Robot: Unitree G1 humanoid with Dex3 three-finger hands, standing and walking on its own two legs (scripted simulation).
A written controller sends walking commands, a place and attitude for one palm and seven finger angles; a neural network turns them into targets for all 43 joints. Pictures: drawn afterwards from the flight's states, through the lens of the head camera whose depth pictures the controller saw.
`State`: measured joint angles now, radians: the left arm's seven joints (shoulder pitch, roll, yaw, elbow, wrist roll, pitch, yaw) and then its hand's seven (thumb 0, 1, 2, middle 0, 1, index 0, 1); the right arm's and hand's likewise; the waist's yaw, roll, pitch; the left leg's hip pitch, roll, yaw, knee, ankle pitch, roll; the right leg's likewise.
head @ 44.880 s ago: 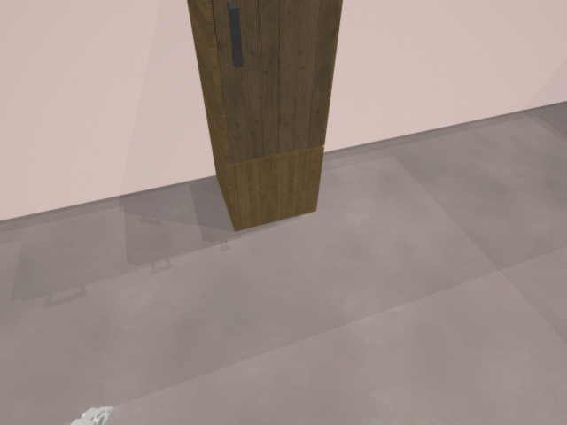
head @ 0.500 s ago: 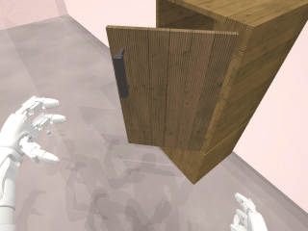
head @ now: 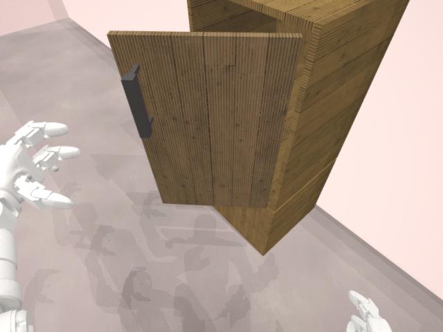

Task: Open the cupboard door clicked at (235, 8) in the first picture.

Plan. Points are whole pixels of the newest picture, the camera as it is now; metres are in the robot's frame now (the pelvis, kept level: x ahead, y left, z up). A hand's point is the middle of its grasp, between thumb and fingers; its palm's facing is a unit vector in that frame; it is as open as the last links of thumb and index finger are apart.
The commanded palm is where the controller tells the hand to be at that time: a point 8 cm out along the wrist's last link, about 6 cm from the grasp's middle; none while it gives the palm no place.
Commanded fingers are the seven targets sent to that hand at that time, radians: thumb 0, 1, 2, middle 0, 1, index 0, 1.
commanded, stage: move the hooked fingers beside the handle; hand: left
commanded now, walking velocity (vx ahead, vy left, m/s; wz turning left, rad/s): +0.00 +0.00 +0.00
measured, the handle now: (140, 102) +0.55 +0.20 +0.12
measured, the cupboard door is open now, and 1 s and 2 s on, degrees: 45 45 45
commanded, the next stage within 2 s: none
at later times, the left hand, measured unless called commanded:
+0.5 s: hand (75, 144) +0.40 +0.28 +0.14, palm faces +0.00 -1.00 +0.00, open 14.0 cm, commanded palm +0.38 +0.33 +0.13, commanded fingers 0.00 -0.50 0.30 -0.30 -1.20 -0.30 -1.20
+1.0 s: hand (95, 121) +0.48 +0.27 +0.13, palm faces -0.01 -1.00 +0.00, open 14.0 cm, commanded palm +0.46 +0.32 +0.13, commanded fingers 0.00 -0.50 0.30 -0.30 -1.20 -0.30 -1.20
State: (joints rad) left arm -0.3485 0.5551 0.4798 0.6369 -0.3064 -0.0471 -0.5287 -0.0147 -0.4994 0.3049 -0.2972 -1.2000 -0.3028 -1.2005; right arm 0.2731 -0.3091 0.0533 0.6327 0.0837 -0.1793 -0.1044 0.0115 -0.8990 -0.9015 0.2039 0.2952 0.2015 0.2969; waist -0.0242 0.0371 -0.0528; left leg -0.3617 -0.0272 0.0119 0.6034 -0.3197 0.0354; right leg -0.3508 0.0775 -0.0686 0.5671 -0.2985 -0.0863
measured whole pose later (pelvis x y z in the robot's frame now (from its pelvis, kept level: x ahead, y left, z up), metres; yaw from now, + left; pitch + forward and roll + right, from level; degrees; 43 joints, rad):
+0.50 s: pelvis +0.00 +0.02 +0.00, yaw -1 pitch +7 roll -1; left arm -0.60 0.55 0.42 0.89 -0.24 -0.15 -0.46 -0.01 -0.50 0.30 -0.30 -1.20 -0.30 -1.20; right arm 0.34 -0.30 0.05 0.64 0.08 -0.13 -0.09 0.01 -0.90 -0.90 0.20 0.30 0.20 0.30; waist -0.06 0.02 -0.07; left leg -0.43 -0.04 0.03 0.62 -0.32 0.07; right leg -0.42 0.06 -0.05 0.58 -0.29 -0.06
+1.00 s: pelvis +0.01 +0.05 +0.00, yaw -1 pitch +12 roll -2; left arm -0.83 0.56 0.39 1.09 -0.17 -0.22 -0.38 -0.02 -0.50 0.30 -0.30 -1.20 -0.30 -1.20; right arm 0.40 -0.30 0.04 0.68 0.04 -0.04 -0.06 0.01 -0.90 -0.90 0.20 0.30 0.20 0.30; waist -0.11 0.02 -0.07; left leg -0.51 -0.06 0.04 0.64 -0.34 0.09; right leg -0.49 0.04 -0.05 0.59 -0.30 -0.03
